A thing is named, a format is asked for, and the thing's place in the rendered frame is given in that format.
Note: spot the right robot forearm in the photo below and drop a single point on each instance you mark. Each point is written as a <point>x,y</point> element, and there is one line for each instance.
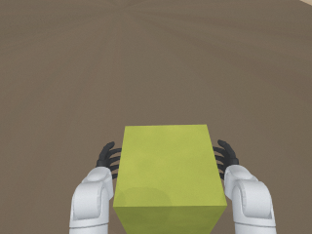
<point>251,202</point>

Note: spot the carton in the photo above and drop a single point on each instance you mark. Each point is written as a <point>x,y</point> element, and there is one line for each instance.
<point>168,181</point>

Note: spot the left robot forearm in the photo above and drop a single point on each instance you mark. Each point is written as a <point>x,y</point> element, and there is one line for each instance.
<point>89,212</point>

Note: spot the robot right hand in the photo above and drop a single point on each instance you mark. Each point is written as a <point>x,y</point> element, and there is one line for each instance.
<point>229,158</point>

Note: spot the robot left hand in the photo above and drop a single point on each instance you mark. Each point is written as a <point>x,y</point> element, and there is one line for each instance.
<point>104,159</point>

